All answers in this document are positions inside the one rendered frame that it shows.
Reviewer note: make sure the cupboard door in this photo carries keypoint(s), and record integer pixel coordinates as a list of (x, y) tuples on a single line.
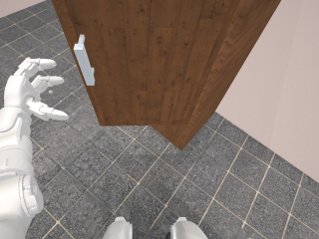
[(151, 58)]

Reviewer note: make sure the robot right thigh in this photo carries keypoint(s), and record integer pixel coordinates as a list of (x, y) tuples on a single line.
[(186, 230)]

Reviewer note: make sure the left robot forearm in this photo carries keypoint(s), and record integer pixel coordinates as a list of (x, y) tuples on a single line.
[(16, 147)]

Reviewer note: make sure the handle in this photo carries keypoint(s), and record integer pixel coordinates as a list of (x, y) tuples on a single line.
[(83, 60)]

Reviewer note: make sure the left robot upper arm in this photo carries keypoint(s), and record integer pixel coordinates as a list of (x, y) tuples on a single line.
[(20, 200)]

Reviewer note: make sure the robot right shin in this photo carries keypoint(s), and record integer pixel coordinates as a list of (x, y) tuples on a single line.
[(180, 219)]

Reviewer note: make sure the robot left hand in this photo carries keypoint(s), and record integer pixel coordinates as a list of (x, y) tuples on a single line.
[(18, 90)]

